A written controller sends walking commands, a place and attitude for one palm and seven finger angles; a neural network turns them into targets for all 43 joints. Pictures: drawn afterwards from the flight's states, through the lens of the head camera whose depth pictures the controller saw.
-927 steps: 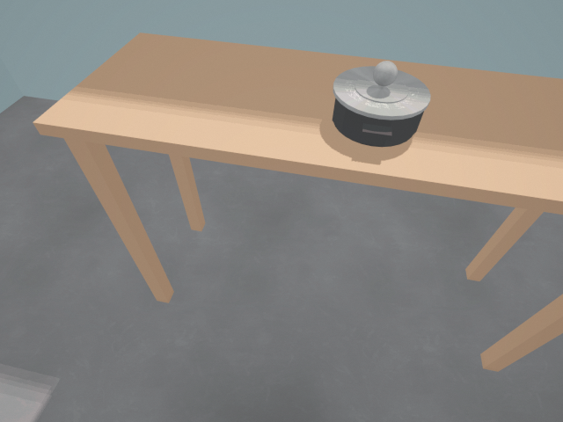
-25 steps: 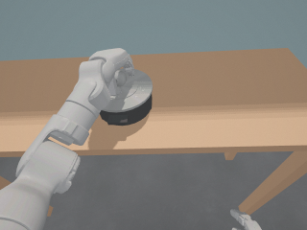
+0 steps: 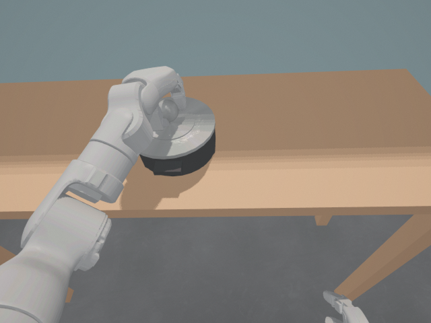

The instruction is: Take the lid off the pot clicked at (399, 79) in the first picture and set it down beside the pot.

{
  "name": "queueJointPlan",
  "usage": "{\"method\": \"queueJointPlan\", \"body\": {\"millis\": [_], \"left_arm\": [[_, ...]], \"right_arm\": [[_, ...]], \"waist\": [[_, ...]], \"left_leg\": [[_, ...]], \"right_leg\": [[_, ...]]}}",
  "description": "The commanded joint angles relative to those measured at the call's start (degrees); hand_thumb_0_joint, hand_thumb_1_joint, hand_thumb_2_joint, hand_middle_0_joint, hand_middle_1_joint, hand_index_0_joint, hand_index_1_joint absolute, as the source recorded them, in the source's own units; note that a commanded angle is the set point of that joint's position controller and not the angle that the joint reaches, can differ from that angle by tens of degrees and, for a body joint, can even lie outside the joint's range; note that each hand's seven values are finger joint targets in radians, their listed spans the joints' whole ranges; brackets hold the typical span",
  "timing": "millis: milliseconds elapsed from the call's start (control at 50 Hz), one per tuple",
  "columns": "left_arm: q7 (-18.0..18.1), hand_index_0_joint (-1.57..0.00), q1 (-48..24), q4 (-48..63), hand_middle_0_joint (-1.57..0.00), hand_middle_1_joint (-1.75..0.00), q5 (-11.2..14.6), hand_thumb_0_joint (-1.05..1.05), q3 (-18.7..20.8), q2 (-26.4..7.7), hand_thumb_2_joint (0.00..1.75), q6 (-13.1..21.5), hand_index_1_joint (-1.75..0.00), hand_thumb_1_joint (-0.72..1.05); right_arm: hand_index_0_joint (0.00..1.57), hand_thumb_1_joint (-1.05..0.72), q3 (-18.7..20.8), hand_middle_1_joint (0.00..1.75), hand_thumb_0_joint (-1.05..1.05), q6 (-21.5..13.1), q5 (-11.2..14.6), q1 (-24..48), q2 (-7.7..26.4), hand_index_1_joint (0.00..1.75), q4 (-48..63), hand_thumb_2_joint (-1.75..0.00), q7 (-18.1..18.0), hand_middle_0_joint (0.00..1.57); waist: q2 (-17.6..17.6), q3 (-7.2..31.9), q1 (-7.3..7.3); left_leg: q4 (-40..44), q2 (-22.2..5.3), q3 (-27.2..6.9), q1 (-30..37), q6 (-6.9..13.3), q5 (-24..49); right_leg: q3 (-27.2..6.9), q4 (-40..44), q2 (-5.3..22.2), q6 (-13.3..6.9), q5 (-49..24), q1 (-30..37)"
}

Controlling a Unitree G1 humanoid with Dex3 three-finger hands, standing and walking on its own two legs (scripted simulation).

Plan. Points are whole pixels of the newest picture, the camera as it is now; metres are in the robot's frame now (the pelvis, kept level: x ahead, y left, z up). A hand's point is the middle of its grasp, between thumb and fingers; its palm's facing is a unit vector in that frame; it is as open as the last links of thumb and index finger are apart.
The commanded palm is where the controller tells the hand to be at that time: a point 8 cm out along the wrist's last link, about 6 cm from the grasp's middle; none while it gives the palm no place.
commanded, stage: close the fingers and squeeze the knob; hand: left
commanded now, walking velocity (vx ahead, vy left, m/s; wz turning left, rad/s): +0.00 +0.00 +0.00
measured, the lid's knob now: (167, 111) +0.47 +0.11 +0.16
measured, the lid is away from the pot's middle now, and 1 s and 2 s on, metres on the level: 0.01 0.01 0.02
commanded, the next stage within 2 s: lift the lid straight up in 0.74 s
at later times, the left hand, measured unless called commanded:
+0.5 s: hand (160, 114) +0.44 +0.11 +0.18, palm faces -0.29 -0.10 -0.95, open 7.6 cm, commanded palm +0.43 +0.12 +0.24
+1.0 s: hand (162, 114) +0.43 +0.11 +0.18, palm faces -0.30 -0.11 -0.95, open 7.6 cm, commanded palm +0.42 +0.12 +0.25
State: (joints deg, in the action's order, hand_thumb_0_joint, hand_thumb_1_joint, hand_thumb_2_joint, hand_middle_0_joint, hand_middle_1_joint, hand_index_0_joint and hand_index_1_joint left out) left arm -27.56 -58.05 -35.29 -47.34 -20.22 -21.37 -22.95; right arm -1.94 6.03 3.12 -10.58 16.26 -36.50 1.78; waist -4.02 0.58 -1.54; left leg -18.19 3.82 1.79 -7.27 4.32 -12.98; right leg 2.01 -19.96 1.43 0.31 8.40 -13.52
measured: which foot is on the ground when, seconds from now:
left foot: down 0.00-1.00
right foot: down 0.00-1.00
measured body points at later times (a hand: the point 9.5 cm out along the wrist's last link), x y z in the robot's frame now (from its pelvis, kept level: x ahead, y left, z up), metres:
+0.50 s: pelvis +0.00 +0.00 +0.00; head +0.02 -0.03 +0.45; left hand +0.45 +0.12 +0.23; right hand +0.15 -0.23 -0.12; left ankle -0.04 +0.07 -0.75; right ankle +0.02 -0.13 -0.75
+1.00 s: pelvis +0.00 +0.00 +0.00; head +0.01 -0.03 +0.45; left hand +0.45 +0.11 +0.23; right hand +0.15 -0.24 -0.12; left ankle -0.04 +0.07 -0.75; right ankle +0.02 -0.13 -0.75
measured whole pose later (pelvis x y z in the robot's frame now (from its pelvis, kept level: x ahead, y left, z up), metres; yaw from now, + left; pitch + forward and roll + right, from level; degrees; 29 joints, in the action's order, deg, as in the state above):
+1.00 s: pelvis +0.00 +0.00 +0.00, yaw +0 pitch +1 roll +0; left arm -28.1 -57.1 -33.2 -46.4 -21.3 -21.2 -23.0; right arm -2.1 5.6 3.0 -10.1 16.1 -36.9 2.1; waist -4.4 0.1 -1.2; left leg -17.8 3.8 1.4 -6.2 4.2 -12.8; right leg 2.2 -19.6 1.4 0.2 8.4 -12.4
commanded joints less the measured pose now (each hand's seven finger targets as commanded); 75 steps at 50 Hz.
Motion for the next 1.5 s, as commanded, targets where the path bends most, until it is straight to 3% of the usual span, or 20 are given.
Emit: {"method": "queueJointPlan", "body": {"millis": [0, 40, 100, 220, 260, 340, 400, 520, 660, 740, 780, 840, 960, 1020, 1080, 1140, 1180, 1240, 1280, 1480], "left_arm": [[2.3, -0.76, -30.9, 11.3, -0.76, -0.94, -1.6, 0.00, 7.1, -11.9, 0.92, 0.6, -0.94, 0.30], [2.1, -0.77, -29.2, 10.7, -0.77, -0.95, -0.7, 0.00, 4.5, -8.5, 0.89, 0.6, -0.95, 0.33], [2.5, -0.79, -31.0, 11.2, -0.79, -0.96, -1.6, 0.00, 7.0, -11.7, 0.83, 0.4, -0.96, 0.38], [2.3, -0.75, -30.9, 11.1, -0.83, -0.96, -1.3, 0.00, 5.3, -9.6, 0.94, 0.3, -0.91, 0.36], [2.5, -0.75, -30.5, 12.0, -0.84, -0.97, -1.5, 0.00, 7.0, -11.7, 0.96, 0.7, -0.91, 0.38], [2.6, -0.76, -30.8, 10.9, -0.86, -0.98, -0.5, 0.00, 2.6, -5.9, 0.97, 0.3, -0.91, 0.42], [2.9, -0.77, -32.3, 12.4, -0.88, -0.98, -1.2, 0.00, 4.5, -8.3, 0.99, 0.4, -0.92, 0.45], [2.8, -0.79, -32.2, 9.0, -0.91, -0.99, -0.8, 0.00, 3.3, -6.9, 1.01, -0.1, -0.93, 0.50], [2.8, -0.83, -32.9, 13.9, -0.95, -1.01, -1.2, 0.00, 6.4, -10.6, 1.04, 0.5, -0.95, 0.57], [2.5, -0.84, -30.4, 9.8, -0.97, -1.02, -0.2, 0.00, 4.8, -7.9, 1.05, 0.1, -0.96, 0.60], [2.7, -0.85, -32.0, 10.6, -0.98, -1.02, -1.5, 0.00, 7.2, -11.6, 1.05, 0.4, -0.96, 0.61], [2.6, -0.85, -31.9, 12.9, -0.98, -1.03, -0.5, 0.00, 5.4, -8.9, 1.05, 0.5, -0.96, 0.62], [3.2, -0.86, -37.5, 17.7, -0.99, -1.03, -1.2, 0.00, 8.5, -14.2, 1.06, 1.2, -0.96, 0.62], [3.3, -0.86, -37.7, 15.5, -0.99, -1.03, -0.9, 0.00, 6.1, -11.5, 1.06, 0.7, -0.96, 0.62], [3.3, -0.86, -37.6, 16.6, -0.99, -1.03, -0.9, 0.00, 8.8, -14.7, 1.06, 1.0, -0.96, 0.63], [2.8, -0.86, -33.4, 14.3, -0.99, -1.03, 0.0, 0.00, 6.3, -10.8, 1.06, 0.6, -0.96, 0.63], [2.6, -0.86, -35.1, 13.6, -0.99, -1.03, -0.9, 0.00, 8.2, -13.8, 1.06, 0.5, -0.96, 0.63], [2.3, -0.86, -36.2, 13.2, -0.99, -1.03, 0.1, 0.00, 6.6, -12.0, 1.06, 0.6, -0.96, 0.63], [2.5, -0.86, -39.7, 14.7, -0.99, -1.03, -0.8, 0.00, 8.4, -15.1, 1.06, 1.0, -0.96, 0.63], [1.4, -0.86, -41.3, 13.9, -0.99, -1.03, -0.8, 0.00, 7.5, -14.2, 1.06, 0.5, -0.96, 0.63]], "right_arm": [[0.20, -0.90, 2.2, 0.30, 0.00, -2.6, -0.2, 5.0, 6.6, 0.30, 8.0, -0.90, -0.4, 0.20], [0.20, -0.90, 2.4, 0.30, 0.00, -2.4, 0.0, 5.6, 6.7, 0.30, 8.2, -0.90, -0.3, 0.20], [0.20, -0.90, 2.2, 0.30, 0.00, -2.6, -0.2, 4.8, 6.6, 0.30, 7.8, -0.90, -0.3, 0.20], [0.20, -0.90, 2.1, 0.30, 0.00, -2.3, -0.1, 5.3, 6.5, 0.30, 7.8, -0.90, -0.2, 0.20], [0.20, -0.90, 2.2, 0.30, 0.00, -2.4, -0.2, 4.9, 6.6, 0.30, 8.0, -0.90, -0.2, 0.20], [0.20, -0.90, 2.4, 0.30, 0.00, -2.2, 0.1, 5.5, 6.4, 0.30, 7.7, -0.90, 0.2, 0.20], [0.20, -0.90, 2.2, 0.30, 0.00, -2.7, -0.2, 5.1, 6.2, 0.30, 7.7, -0.90, 0.2, 0.20], [0.20, -0.90, 2.0, 0.30, 0.00, -2.3, -0.2, 5.3, 6.3, 0.30, 6.8, -0.90, 0.0, 0.20], [0.20, -0.90, 2.1, 0.30, 0.00, -2.8, -0.5, 5.5, 6.1, 0.30, 7.8, -0.90, 0.1, 0.20], [0.20, -0.90, 2.2, 0.30, 0.00, -2.2, -0.2, 6.0, 6.5, 0.30, 7.3, -0.90, -0.1, 0.20], [0.20, -0.90, 1.9, 0.30, 0.00, -2.3, -0.4, 5.6, 6.4, 0.30, 7.4, -0.90, -0.3, 0.20], [0.20, -0.90, 2.2, 0.30, 0.00, -2.4, -0.3, 6.2, 6.3, 0.30, 7.8, -0.90, -0.2, 0.20], [0.20, -0.90, 2.0, 0.30, 0.00, -3.6, -0.2, 5.8, 6.0, 0.30, 7.8, -0.90, -0.3, 0.20], [0.20, -0.90, 1.9, 0.30, 0.00, -4.2, -0.1, 6.2, 5.8, 0.30, 7.1, -0.90, -0.3, 0.20], [0.20, -0.90, 1.8, 0.30, 0.00, -4.7, -0.3, 6.7, 6.0, 0.30, 7.4, -0.90, -0.4, 0.20], [0.20, -0.90, 2.1, 0.30, 0.00, -4.5, -0.1, 7.3, 6.2, 0.30, 7.4, -0.90, 0.1, 0.20], [0.20, -0.90, 1.8, 0.30, 0.00, -4.1, -0.1, 7.2, 6.3, 0.30, 7.3, -0.90, -0.2, 0.20], [0.20, -0.90, 1.8, 0.30, 0.00, -3.9, 0.2, 7.8, 6.3, 0.30, 7.5, -0.90, -0.7, 0.20], [0.20, -0.90, 1.5, 0.30, 0.00, -4.4, 0.0, 7.3, 6.1, 0.30, 7.6, -0.90, -1.1, 0.20], [0.20, -0.90, 1.5, 0.30, 0.00, -5.2, 0.0, 7.1, 6.2, 0.30, 7.6, -0.90, -1.0, 0.20]], "waist": [[6.9, 22.0, 0.53], [5.8, 21.2, -0.06], [6.6, 21.5, 0.55], [7.4, 20.0, 0.20], [6.7, 21.6, 0.47], [4.8, 19.9, -0.46], [5.5, 23.1, 0.17], [6.8, 19.4, -0.27], [6.5, 24.7, 0.65], [7.2, 19.8, 0.05], [7.6, 21.2, 0.52], [5.2, 22.3, 0.41], [5.8, 25.2, 0.69], [5.5, 23.4, 0.46], [5.9, 25.3, 1.16], [5.2, 22.6, 0.88], [7.2, 21.9, 1.07], [6.6, 20.6, 0.41], [6.4, 23.4, 0.88], [6.8, 23.8, 0.87]], "left_leg": [[0.3, -0.4, -3.8, 3.6, -0.6, 23.9], [0.1, -0.5, -3.7, 3.7, -0.6, 23.6], [0.3, -0.4, -3.9, 3.8, -0.6, 23.2], [0.6, -0.5, -3.6, 3.4, -0.7, 22.5], [0.4, -0.6, -3.9, 3.9, -0.7, 23.2], [0.2, -0.7, -4.3, 4.8, -1.0, 23.1], [-0.1, -0.6, -4.5, 5.8, -0.9, 24.9], [0.6, -0.6, -4.2, 3.9, -1.0, 22.9], [0.1, -0.5, -4.4, 5.3, -0.8, 25.4], [0.6, -0.4, -4.0, 3.1, -0.7, 22.0], [0.7, -0.4, -3.7, 3.0, -0.7, 21.3], [0.2, -0.5, -4.2, 4.5, -0.7, 24.7], [0.4, -0.6, -4.6, 6.0, -0.7, 25.1], [0.4, -0.6, -4.7, 6.0, -0.7, 25.6], [0.5, -0.6, -4.5, 5.6, -0.6, 25.5], [0.5, -0.6, -4.4, 5.2, -0.7, 25.2], [1.2, -0.4, -3.9, 3.8, -0.6, 22.0], [1.7, -0.3, -3.6, 3.6, -0.5, 18.8], [1.7, -0.2, -4.0, 4.2, -0.5, 19.4], [1.6, -0.3, -4.3, 5.3, -0.5, 22.2]], "right_leg": [[-0.9, -1.5, -3.1, -3.2, -17.8, 13.3], [-0.5, -0.9, -3.2, -3.2, -16.8, 11.7], [-0.8, -1.3, -3.2, -3.3, -16.8, 12.5], [-0.5, -1.2, -3.2, -3.1, -16.4, 11.8], [-0.6, -1.3, -3.3, -3.2, -16.2, 12.4], [-0.1, -0.6, -3.5, -3.5, -14.5, 9.3], [-0.6, -1.5, -3.3, -3.4, -16.5, 11.5], [-0.2, -1.2, -3.3, -3.4, -15.8, 10.5], [-1.0, -1.7, -3.1, -3.3, -18.3, 14.2], [-0.2, -0.8, -3.3, -3.4, -16.3, 11.9], [-0.7, -1.3, -3.1, -3.3, -16.6, 13.5], [-0.5, -1.1, -3.1, -3.4, -17.6, 13.0], [-1.3, -1.3, -3.2, -3.2, -18.7, 15.2], [-1.2, -1.3, -3.2, -3.3, -18.8, 13.8], [-1.5, -1.5, -3.0, -3.3, -19.6, 15.9], [-0.9, -0.7, -3.2, -3.5, -18.2, 13.9], [-1.2, -0.8, -3.0, -3.2, -17.6, 14.8], [-0.8, -0.1, -2.9, -3.2, -15.0, 13.4], [-1.4, -0.6, -2.7, -3.2, -15.5, 15.2], [-1.3, -0.3, -2.7, -3.2, -17.2, 15.0]]}}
